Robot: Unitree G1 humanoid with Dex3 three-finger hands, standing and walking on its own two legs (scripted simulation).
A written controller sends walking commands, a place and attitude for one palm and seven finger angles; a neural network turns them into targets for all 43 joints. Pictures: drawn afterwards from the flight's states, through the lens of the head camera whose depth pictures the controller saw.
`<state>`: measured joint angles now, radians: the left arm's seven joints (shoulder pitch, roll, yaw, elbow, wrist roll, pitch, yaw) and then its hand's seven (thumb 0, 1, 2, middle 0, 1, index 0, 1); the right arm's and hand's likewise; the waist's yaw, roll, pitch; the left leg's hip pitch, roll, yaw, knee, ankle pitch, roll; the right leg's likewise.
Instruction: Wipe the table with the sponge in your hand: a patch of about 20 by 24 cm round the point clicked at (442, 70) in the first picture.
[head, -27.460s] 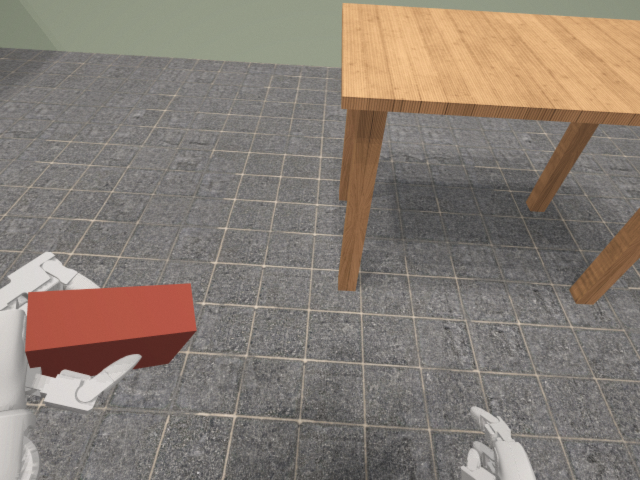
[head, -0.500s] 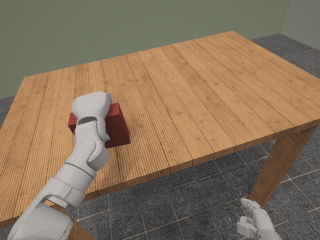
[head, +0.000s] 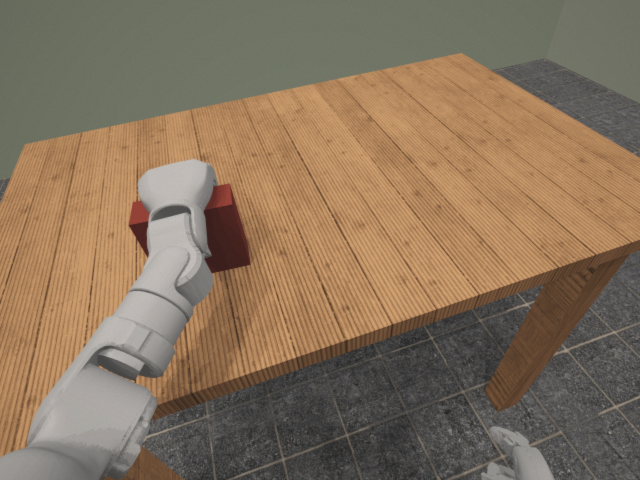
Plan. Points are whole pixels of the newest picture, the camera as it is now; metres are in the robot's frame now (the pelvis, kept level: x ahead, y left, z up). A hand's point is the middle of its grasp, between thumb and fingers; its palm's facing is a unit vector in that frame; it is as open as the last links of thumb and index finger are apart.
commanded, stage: wipe forward along the third lane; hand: left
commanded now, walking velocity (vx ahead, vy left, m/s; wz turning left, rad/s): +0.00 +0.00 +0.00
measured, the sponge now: (200, 246) +0.40 +0.21 +0.09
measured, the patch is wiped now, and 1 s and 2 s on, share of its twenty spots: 0.95 1.00 1.00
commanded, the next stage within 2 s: wipe back along the third lane in 0.44 s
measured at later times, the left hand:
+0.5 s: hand (180, 195) +0.45 +0.24 +0.14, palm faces -0.05 -0.03 -1.00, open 9.2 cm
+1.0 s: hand (175, 204) +0.44 +0.24 +0.14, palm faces +0.06 -0.05 -1.00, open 9.2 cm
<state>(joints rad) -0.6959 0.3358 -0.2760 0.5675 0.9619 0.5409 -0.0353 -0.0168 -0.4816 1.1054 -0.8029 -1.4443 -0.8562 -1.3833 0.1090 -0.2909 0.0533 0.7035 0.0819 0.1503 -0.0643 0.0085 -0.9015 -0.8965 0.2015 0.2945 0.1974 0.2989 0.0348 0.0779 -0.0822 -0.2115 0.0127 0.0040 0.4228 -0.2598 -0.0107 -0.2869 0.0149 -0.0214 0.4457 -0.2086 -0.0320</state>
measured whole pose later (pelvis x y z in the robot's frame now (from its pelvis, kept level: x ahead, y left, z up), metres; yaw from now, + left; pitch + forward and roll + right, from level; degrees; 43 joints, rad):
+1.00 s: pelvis +0.03 +0.03 +0.00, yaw +0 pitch +5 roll -1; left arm -0.66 0.35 -0.28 0.50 0.94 0.58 0.01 0.00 -0.44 1.11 -0.75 -1.51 -0.80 -1.45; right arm 0.08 -0.29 0.04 0.68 0.09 0.19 -0.03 0.01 -0.90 -0.90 0.20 0.29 0.20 0.30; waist 0.04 0.09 -0.10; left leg -0.20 -0.01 0.02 0.41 -0.29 0.03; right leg -0.26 -0.01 -0.01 0.40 -0.22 0.01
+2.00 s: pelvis +0.01 +0.00 +0.00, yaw +0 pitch -1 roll +0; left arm -0.29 0.32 -0.37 -0.04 0.96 0.69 0.00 0.03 -0.44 1.10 -0.71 -1.53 -0.80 -1.45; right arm 0.00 -0.28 0.07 0.61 0.09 0.22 0.03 0.01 -0.90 -0.90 0.20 0.29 0.20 0.30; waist 0.09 0.11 -0.08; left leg -0.14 0.01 0.01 0.47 -0.32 0.00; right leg -0.22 0.01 -0.01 0.50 -0.27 -0.03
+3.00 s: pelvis -0.01 +0.00 +0.00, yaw -1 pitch -3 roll +1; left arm -0.09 0.46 -0.16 -0.26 0.82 0.64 -0.06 -0.02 -0.47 1.09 -0.77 -1.47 -0.85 -1.38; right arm 0.02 -0.28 0.08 0.60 0.07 0.16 -0.04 0.01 -0.90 -0.90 0.20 0.29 0.20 0.30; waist 0.11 0.11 -0.02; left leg -0.11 0.02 0.03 0.45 -0.29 -0.01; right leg -0.20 0.02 0.00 0.50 -0.24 -0.04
